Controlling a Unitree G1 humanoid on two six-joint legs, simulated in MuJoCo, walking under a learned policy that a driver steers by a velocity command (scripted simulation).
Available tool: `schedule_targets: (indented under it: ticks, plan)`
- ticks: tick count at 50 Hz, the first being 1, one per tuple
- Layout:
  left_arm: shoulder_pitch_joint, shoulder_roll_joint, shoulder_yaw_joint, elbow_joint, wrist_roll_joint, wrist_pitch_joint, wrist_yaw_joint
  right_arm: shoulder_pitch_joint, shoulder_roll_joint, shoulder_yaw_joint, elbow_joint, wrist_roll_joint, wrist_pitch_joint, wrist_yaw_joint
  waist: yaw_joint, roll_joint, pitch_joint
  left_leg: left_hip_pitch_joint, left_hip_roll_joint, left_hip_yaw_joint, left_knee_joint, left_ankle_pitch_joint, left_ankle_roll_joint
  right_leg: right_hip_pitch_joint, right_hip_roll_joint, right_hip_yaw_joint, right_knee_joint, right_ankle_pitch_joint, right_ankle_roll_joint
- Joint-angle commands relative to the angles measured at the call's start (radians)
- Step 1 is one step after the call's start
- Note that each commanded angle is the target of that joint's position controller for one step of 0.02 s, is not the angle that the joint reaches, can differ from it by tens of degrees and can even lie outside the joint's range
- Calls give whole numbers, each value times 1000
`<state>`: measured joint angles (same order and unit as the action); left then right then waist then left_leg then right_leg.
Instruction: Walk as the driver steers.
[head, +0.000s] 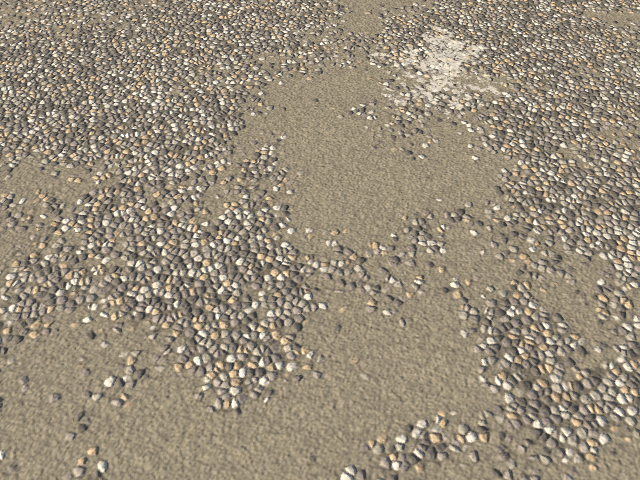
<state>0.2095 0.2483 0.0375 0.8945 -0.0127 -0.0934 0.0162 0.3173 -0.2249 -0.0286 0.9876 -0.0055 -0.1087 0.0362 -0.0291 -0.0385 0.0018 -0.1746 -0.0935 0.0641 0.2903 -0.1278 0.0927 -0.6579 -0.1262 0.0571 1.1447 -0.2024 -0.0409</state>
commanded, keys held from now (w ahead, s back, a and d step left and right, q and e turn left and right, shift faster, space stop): w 1.00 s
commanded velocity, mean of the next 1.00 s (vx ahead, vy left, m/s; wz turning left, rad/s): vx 0.50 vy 0.00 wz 0.00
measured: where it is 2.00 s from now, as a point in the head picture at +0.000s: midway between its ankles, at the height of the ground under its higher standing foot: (339, 303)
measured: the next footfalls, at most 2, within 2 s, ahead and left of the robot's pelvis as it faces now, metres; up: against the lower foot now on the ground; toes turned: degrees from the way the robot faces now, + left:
right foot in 0.30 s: +0.34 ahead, -0.17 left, +0.00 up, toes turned -2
left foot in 0.86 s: +0.65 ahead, +0.07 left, +0.00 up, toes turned +3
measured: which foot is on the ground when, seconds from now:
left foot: down 0.00-0.32, up 0.34-0.84, down 0.86-1.00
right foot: up 0.00-0.28, down 0.30-0.86, up 0.88-1.00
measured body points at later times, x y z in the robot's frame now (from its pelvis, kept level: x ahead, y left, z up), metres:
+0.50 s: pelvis +0.28 -0.08 +0.00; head +0.29 -0.10 +0.45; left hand +0.33 +0.18 -0.12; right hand +0.36 -0.35 -0.14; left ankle +0.28 +0.08 -0.66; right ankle +0.30 -0.16 -0.74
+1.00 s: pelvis +0.55 -0.01 -0.01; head +0.58 +0.00 +0.44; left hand +0.58 +0.25 -0.15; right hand +0.67 -0.27 -0.13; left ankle +0.61 +0.07 -0.74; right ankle +0.44 -0.16 -0.65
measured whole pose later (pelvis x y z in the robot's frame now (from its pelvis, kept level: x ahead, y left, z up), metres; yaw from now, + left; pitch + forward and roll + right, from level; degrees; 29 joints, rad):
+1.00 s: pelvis +0.55 -0.01 -0.01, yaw +1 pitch +2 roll +0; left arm 0.30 0.25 0.05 0.97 -0.02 -0.10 0.00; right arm 0.17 -0.24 -0.05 0.90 0.00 -0.10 0.04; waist 0.00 -0.02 0.02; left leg -0.35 -0.04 0.06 0.47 -0.15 0.07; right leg -0.39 -0.04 0.03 1.18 -0.37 -0.05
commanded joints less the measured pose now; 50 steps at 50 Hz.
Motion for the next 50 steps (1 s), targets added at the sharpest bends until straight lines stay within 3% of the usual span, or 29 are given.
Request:
schedule_targets:
  ticks: [1,5,10,12,13,14,15,16,17,18,19,20,22,23,25,28,32,38,40,41,42,43,44,45,46,47,48,49,50]
  plan:
    - [35,46,14,-43,13,4,7,-38,-130,-20,-53,1,-18,-20,47,77,55,-104,279,-207,-205,81,171,-26,-43,1,-138,157,27]
    - [-128,29,7,-87,4,-7,-5,44,-158,-25,-36,17,-5,-35,-12,76,54,-14,264,-162,-190,94,127,1,1,-35,-431,309,34]
    - [-255,41,2,-137,-9,-16,-36,119,-169,-31,-2,26,16,-38,-50,90,83,146,325,-178,-122,67,113,-2,31,-43,-584,228,18]
    - [-238,62,8,-146,-10,-25,-46,112,-180,-37,0,27,26,-41,-27,102,71,193,350,-192,-69,113,98,48,46,-50,-626,147,-10]
    - [-191,79,16,-137,-9,-29,-49,95,-188,-40,-3,26,32,-41,5,114,46,197,348,-186,-16,215,86,127,68,-69,-645,116,-26]
    - [-82,110,35,-106,-7,-32,-47,73,-182,-36,-10,23,37,-41,67,111,-16,183,309,-150,114,383,65,278,102,-97,-668,104,-49]
    - [113,173,63,-51,-4,-34,-39,64,-148,-23,-24,11,38,-41,144,78,-145,74,247,-97,355,413,33,550,63,-50,-647,130,-93]
    - [272,291,91,-26,16,-29,-34,142,-54,8,-52,-1,22,-35,148,-133,-313,-294,112,-19,764,82,-38,957,-197,332,-665,94,-226]
    - [305,251,80,-11,12,-24,-40,179,-28,19,-37,19,-6,-28,138,-264,-403,-521,27,-127,976,-420,-52,1083,-297,686,-829,-24,-313]
    - [230,174,56,-24,6,-27,-41,97,-144,-9,-52,43,-23,-24,133,-164,-268,-615,97,-188,1063,-381,-29,975,-261,586,-844,-59,-258]
    - [134,131,42,-49,5,-25,-39,15,-165,-15,-77,50,-29,-25,108,-97,-168,-616,153,-160,1044,-284,-16,830,-222,425,-856,5,-218]
    - [56,103,31,-61,9,-23,-44,-24,-151,-18,-83,39,-24,-31,75,-22,-98,-571,193,-138,979,-204,-22,685,-176,315,-895,89,-197]
    - [14,64,19,-56,18,-26,-52,-6,-117,-25,-78,23,4,-37,22,-38,-45,-465,234,-136,880,-122,-31,537,-110,191,-961,157,-172]
    - [30,69,21,-43,18,-29,-54,11,-93,-23,-72,21,16,-38,12,-38,-38,-443,233,-126,861,-105,-38,508,-97,158,-979,203,-179]
    - [67,97,29,-19,18,-33,-47,-12,-88,-26,-84,17,28,-42,3,-23,-12,-482,238,-119,805,-49,-53,498,-91,106,-1002,289,-191]
    - [118,113,33,5,16,-24,-30,-130,-86,-31,-126,10,29,-42,26,-12,18,-568,239,-115,642,83,-72,537,-88,65,-1019,334,-185]
    - [171,127,33,29,7,-15,-16,-274,-65,-24,-165,15,21,-31,68,-19,48,-528,207,-82,408,237,-72,556,-62,9,-1039,273,-156]
    - [248,138,42,82,-3,7,-6,-415,-73,-17,-223,26,7,0,98,-22,98,-556,181,-76,258,161,-39,732,-130,17,-976,280,-146]
    - [232,150,48,84,-5,16,-2,-395,-90,-23,-226,27,-1,9,73,-34,77,-488,162,-60,230,89,-16,765,-145,15,-923,375,-131]
    - [212,161,51,80,-4,20,-1,-346,-110,-32,-216,26,-3,10,42,-50,44,-394,134,-37,223,59,-1,764,-139,6,-869,515,-120]
    - [189,162,51,75,-3,25,-1,-242,-137,-50,-186,24,-4,6,-17,-57,-20,-239,96,-4,208,56,19,743,-109,-21,-750,679,-103]
    - [177,139,41,65,4,28,-2,-61,-189,-76,-129,23,-3,-1,-93,-36,-129,19,102,-18,221,83,52,644,-52,-60,-539,693,-73]
    - [196,104,24,38,26,25,-1,122,-274,-96,-96,11,2,-13,-132,123,-286,334,321,-290,228,88,120,405,30,-107,-189,323,-36]
    - [325,-34,-12,49,9,-1,-16,140,-300,-95,-83,4,3,-3,-52,372,-399,600,501,-768,69,-102,274,40,204,-18,101,-363,11]
    - [246,85,14,53,-17,-24,-20,100,-205,-72,-91,16,1,-3,-81,244,-318,537,463,-757,18,-188,225,-67,143,84,205,-363,-10]
    - [147,131,26,21,-34,-37,-22,10,-164,-60,-109,20,-1,-6,-65,188,-182,392,433,-595,2,-131,178,-111,92,54,198,-265,-26]
    - [98,128,28,11,-28,-38,-13,-75,-144,-51,-127,15,-3,-5,-27,86,-114,235,398,-480,-25,-20,154,-59,36,27,147,-164,-23]
    - [76,119,37,8,-11,-30,-6,-117,-116,-44,-131,6,-4,-1,1,69,-63,118,360,-396,-55,56,142,-13,7,19,90,-112,-19]
    - [102,99,38,11,-7,-16,-5,-126,-96,-37,-124,-4,-7,1,33,97,-58,55,335,-344,-85,84,134,48,-16,26,56,-77,-18]
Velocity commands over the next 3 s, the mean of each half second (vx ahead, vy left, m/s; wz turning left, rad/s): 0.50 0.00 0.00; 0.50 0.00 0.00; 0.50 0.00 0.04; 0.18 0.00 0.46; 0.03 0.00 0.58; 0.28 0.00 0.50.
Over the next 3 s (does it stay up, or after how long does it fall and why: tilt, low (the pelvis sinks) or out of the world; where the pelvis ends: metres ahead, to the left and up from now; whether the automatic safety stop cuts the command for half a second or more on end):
stays up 1.02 0.06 -0.01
